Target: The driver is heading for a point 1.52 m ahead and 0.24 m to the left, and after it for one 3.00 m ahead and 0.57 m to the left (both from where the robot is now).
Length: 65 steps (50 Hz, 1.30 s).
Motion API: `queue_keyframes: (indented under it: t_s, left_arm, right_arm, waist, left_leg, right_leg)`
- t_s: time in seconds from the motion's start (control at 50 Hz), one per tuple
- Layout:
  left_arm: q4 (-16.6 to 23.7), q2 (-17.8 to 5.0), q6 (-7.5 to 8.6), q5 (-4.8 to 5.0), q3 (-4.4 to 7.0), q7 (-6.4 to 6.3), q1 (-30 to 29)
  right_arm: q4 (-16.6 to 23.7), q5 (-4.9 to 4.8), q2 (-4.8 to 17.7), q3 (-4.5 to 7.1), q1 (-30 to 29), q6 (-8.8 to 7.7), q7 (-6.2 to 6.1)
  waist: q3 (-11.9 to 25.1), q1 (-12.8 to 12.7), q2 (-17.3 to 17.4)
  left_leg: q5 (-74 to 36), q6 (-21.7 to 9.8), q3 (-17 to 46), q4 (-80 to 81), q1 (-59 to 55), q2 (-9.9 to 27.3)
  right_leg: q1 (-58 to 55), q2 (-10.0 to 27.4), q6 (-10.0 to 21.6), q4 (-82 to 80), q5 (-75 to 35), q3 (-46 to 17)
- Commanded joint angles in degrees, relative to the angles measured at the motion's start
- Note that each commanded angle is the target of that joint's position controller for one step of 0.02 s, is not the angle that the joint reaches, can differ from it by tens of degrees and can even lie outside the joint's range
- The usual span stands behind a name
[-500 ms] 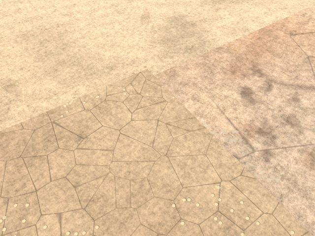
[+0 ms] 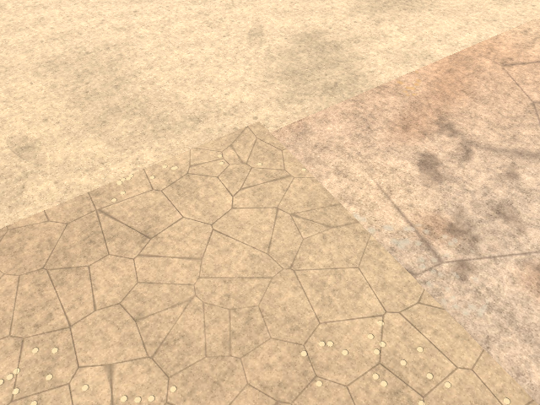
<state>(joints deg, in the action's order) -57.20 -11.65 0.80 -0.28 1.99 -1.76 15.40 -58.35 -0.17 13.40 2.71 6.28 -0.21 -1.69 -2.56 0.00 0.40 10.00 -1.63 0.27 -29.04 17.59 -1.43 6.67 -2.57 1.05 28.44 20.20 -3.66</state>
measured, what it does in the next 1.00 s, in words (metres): stands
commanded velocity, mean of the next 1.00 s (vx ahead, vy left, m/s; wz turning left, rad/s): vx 0.00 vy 0.00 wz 0.00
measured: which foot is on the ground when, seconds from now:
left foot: down 0.00-1.00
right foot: down 0.00-1.00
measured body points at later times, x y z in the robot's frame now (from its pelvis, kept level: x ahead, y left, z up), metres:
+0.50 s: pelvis +0.00 +0.01 +0.00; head +0.01 +0.01 +0.45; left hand +0.00 +0.24 -0.15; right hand +0.09 -0.25 -0.14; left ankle +0.06 +0.10 -0.73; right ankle -0.05 -0.12 -0.73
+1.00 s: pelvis +0.00 +0.01 +0.00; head +0.02 +0.01 +0.45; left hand -0.02 +0.24 -0.15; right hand +0.08 -0.24 -0.15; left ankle +0.06 +0.10 -0.73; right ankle -0.05 -0.12 -0.73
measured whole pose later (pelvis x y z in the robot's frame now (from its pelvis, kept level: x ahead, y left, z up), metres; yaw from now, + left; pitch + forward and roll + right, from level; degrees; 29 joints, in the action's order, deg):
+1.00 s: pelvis +0.00 +0.01 +0.00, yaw +1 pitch -1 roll +0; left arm -61.0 -9.4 1.6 -0.2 1.1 -2.4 20.0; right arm -60.2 -0.4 12.2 2.0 8.3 0.2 -2.1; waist -2.3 0.1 0.5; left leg 10.2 -2.4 0.4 -29.3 18.4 -2.3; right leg 7.1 -1.5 0.2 28.3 20.5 -2.9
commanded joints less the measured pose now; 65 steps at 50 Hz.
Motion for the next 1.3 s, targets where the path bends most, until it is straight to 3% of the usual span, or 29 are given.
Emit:
queue_keyframes:
  t_s: [0.02, 0.52, 1.26, 1.28, 1.3]
  left_arm:
    - [0.91, -5.52, 0.47, 0.01, 0.91, -0.22, 2.83]
    - [-2.57, -3.68, 0.86, 0.07, -0.01, -0.57, 7.27]
    - [-3.15, -2.09, 1.1, 0.17, 0.01, -0.92, 11.03]
    - [-3.84, -1.33, 1.05, 0.18, -0.13, -0.9, 12.41]
    - [-3.89, -1.77, 0.95, 0.42, 0.03, -0.99, 12.67]
  right_arm:
    - [2.19, -0.01, 6.33, 0.97, -1.55, -0.57, -0.23]
    - [0.41, -0.14, 5.4, 0.33, 0.73, -0.2, -0.39]
    - [0.11, -0.28, 4.38, 0.26, 2.64, -0.05, -0.62]
    - [-0.58, -0.23, 3.66, 0.07, 3.71, -0.03, -0.59]
    - [-0.86, -0.52, 4.09, 0.27, 4.25, 0.02, -0.6]
  waist:
    - [1.2, -0.08, -0.13]
    - [0.61, 0.05, -0.34]
    - [0.01, 0.11, -0.61]
    - [1.24, -0.05, -0.54]
    - [0.12, 0.02, -0.63]
  left_leg:
    - [-2.03, -2.92, 5.25, 4.47, -8.12, 4.49]
    - [-1.16, -3.51, 5.28, 4.79, -7.49, 3.89]
    - [-1.98, -3.72, 5.16, 4.26, -7.36, 3.55]
    - [4.7, -3.73, 4.77, 4.72, -7.78, 3.07]
    - [13.92, -3.82, 4.23, 4.56, -6.65, 2.24]
  right_leg:
    - [9.28, 3.41, 1.29, -6.44, -5.33, -2.28]
    - [9.66, 3.16, 0.75, -6.25, -5.79, -0.95]
    - [9.83, 3.18, 0.44, -5.94, -5.97, -0.24]
    - [9.28, 2.81, 0.7, -6.46, -0.47, 0.19]
    - [10.43, 2.36, 1.54, -6.29, 6.65, 0.35]
Velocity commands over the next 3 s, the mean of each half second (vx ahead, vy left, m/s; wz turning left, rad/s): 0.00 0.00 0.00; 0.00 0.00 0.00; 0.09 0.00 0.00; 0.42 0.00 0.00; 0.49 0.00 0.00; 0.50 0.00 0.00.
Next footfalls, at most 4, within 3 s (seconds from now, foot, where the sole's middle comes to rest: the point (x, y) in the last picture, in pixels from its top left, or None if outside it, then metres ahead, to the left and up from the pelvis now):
2.08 right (327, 404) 0.51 -0.10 -0.77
2.64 left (231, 298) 0.80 0.14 -0.77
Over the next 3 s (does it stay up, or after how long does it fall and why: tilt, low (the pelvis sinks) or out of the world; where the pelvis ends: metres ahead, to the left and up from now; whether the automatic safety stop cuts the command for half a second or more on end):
stays up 0.83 0.05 0.01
